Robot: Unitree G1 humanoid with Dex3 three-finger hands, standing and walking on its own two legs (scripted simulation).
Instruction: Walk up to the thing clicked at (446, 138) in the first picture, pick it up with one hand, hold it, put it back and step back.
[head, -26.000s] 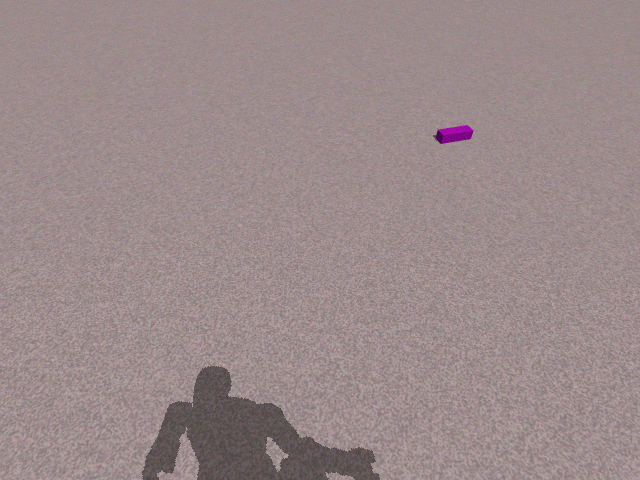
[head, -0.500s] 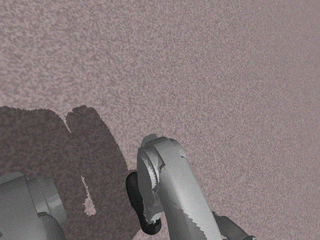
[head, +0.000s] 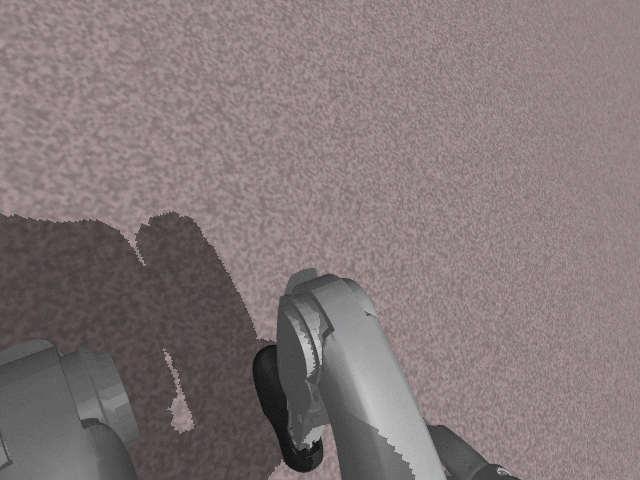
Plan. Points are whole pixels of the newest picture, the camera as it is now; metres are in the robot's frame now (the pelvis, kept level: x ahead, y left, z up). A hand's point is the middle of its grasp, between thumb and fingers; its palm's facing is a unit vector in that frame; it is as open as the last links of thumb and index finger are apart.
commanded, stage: settle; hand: left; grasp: from above
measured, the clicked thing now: out of the picture +0.42 +0.38 -0.27
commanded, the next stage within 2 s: lift in 0.80 s
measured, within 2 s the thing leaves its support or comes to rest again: leaves its support in 0.24 s
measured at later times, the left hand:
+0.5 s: hand out of the picture +0.41 +0.39 -0.17, palm faces -0.40 -0.13 -0.91, open 9.7 cm
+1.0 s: hand out of the picture +0.41 +0.39 -0.11, palm faces -0.42 -0.12 -0.90, open 9.7 cm
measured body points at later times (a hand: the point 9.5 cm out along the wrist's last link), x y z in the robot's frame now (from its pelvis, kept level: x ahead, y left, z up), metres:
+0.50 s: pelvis +0.00 +0.00 +0.01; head +0.24 +0.13 +0.37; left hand +0.43 +0.40 -0.12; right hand +0.13 -0.26 -0.07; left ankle +0.06 +0.13 -0.26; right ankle +0.11 -0.13 -0.26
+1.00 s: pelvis -0.01 -0.01 +0.03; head +0.21 +0.11 +0.41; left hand +0.43 +0.39 -0.06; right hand +0.09 -0.27 -0.06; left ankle +0.06 +0.13 -0.26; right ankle +0.11 -0.13 -0.26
